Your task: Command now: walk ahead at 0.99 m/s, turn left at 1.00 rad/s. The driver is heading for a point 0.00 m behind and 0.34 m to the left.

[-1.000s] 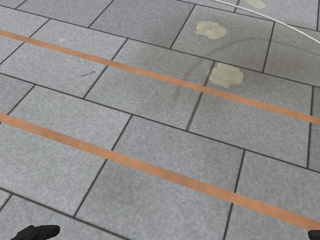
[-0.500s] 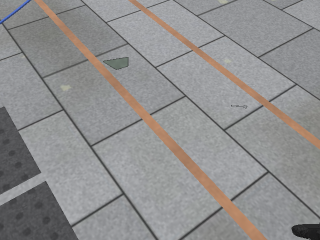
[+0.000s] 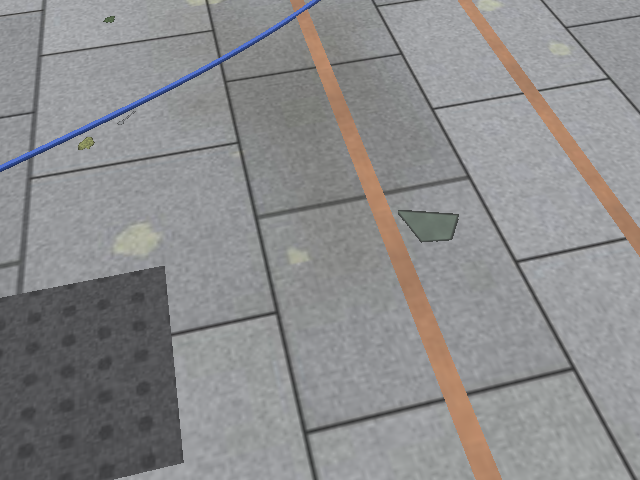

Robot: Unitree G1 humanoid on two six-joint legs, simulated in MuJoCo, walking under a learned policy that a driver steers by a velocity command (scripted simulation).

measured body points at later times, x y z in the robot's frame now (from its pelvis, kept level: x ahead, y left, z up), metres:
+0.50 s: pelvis +0.40 +0.04 +0.01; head +0.46 +0.07 +0.46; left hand +0.46 +0.36 -0.07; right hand +0.66 -0.14 -0.09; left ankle +0.47 +0.09 -0.71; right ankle +0.47 -0.15 -0.61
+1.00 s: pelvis +0.59 +0.05 +0.02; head +0.61 +0.08 +0.47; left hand +0.47 +0.33 -0.08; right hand +0.91 +0.01 -0.08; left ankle +0.47 +0.13 -0.66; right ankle +0.74 +0.05 -0.71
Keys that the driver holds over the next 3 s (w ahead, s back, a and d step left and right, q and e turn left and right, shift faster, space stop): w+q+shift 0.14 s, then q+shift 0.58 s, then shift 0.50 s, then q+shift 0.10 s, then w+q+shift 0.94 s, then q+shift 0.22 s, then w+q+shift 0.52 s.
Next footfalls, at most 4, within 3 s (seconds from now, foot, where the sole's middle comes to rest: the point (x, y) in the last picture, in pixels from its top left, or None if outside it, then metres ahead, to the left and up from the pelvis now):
0.32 left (282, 455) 0.51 0.10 -0.75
0.76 right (292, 346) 0.75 0.08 -0.75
1.12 left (254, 452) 0.51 0.16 -0.75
1.96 left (89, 396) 0.65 0.52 -0.75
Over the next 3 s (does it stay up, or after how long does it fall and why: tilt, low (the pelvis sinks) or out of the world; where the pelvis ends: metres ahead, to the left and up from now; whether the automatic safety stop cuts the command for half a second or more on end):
stays up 0.40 1.09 0.00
